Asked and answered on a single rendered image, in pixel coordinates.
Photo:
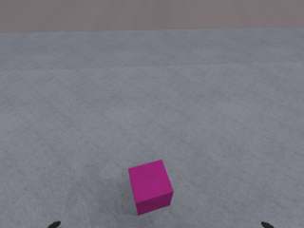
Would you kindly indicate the carton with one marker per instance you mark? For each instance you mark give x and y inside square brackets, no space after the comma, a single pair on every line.
[151,186]

